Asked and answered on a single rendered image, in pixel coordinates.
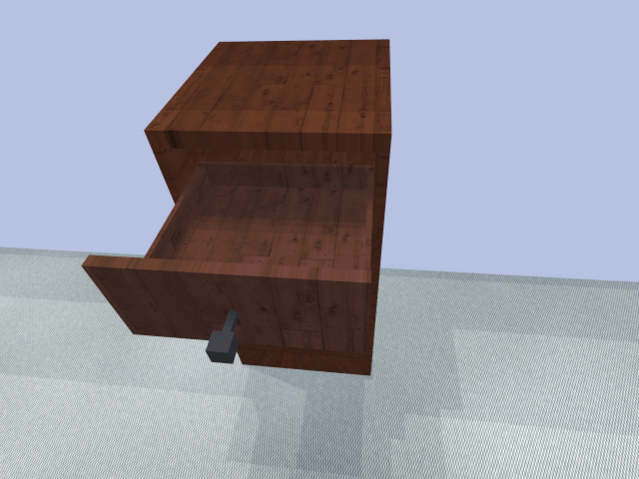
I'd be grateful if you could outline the handle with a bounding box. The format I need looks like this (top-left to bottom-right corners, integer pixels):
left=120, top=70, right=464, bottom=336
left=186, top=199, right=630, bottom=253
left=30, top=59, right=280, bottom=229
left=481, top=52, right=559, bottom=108
left=206, top=310, right=239, bottom=364

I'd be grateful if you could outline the cabinet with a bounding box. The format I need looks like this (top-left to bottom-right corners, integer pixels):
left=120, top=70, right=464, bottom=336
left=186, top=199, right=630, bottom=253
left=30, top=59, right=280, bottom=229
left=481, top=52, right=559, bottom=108
left=144, top=39, right=391, bottom=376

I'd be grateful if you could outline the drawer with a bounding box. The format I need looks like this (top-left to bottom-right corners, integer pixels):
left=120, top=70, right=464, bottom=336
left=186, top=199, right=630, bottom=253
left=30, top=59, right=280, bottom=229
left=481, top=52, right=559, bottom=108
left=81, top=161, right=374, bottom=353

